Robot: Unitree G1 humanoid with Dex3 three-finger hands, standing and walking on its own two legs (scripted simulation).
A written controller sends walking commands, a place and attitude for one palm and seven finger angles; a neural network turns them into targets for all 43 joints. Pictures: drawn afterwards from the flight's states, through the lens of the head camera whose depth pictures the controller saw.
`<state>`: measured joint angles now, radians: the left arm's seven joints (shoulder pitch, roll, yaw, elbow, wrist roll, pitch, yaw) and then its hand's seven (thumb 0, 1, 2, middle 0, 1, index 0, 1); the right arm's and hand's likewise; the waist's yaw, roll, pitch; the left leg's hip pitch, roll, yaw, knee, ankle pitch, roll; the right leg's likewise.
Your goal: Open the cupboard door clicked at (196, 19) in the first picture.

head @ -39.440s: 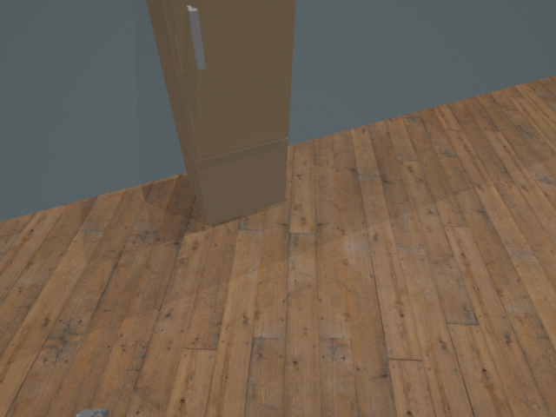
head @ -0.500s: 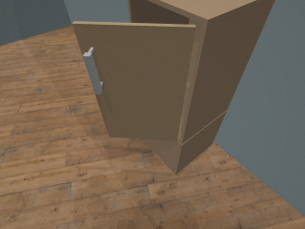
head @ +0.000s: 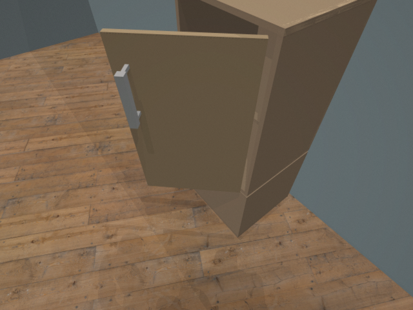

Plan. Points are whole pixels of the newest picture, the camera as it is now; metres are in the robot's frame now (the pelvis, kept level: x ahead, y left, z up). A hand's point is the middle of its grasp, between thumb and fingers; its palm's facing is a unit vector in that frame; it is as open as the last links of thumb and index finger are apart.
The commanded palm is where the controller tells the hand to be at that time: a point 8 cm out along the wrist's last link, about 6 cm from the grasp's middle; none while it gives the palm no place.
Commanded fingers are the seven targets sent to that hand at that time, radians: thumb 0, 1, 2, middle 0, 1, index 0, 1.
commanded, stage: look again from close up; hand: left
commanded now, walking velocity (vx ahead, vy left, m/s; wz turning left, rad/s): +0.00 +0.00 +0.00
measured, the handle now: (130, 97) +0.58 +0.23 +0.09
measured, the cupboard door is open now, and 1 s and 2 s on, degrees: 46 46 46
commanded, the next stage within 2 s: raise the hand with hooked fingers in 0.10 s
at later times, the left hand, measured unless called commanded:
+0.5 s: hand (110, 274) +0.18 +0.19 +0.00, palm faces +0.02 -1.00 -0.01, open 7.9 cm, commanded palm +0.12 +0.25 -0.04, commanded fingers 0.00 0.53 0.74 -0.23 -0.54 -0.23 -0.54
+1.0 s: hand (76, 276) +0.17 +0.24 +0.01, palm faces -0.03 -1.00 -0.05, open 10.8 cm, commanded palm +0.14 +0.30 +0.02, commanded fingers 0.00 -0.06 0.49 -0.27 -0.92 -0.27 -0.92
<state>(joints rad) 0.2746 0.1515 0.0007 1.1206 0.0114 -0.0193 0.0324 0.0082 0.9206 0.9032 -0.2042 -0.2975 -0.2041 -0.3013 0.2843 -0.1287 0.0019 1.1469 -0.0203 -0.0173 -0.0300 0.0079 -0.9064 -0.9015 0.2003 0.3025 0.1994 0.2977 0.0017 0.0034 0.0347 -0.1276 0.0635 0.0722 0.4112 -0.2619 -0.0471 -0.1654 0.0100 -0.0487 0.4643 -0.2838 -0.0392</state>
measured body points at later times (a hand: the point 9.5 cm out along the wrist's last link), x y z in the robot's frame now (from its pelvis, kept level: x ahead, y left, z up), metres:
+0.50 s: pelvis -0.04 +0.02 -0.04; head -0.02 +0.02 +0.41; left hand +0.17 +0.24 +0.00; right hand +0.16 -0.25 -0.10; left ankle -0.03 +0.15 -0.74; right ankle -0.02 -0.09 -0.74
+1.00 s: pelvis -0.05 +0.04 -0.05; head -0.03 +0.04 +0.40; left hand +0.17 +0.30 +0.01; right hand +0.11 -0.17 -0.14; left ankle -0.03 +0.15 -0.74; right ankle -0.02 -0.09 -0.74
